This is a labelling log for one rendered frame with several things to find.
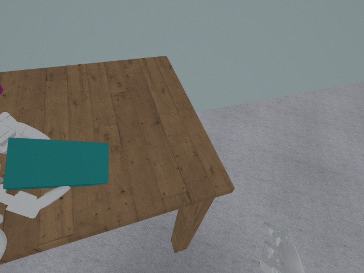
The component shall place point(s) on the sponge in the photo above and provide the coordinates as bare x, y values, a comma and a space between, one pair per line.
43, 163

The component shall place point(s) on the table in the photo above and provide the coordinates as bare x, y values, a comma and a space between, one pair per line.
160, 156

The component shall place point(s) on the left robot hand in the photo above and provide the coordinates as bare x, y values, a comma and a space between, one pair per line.
24, 203

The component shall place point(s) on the right robot hand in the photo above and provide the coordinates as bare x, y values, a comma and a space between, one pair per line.
285, 257

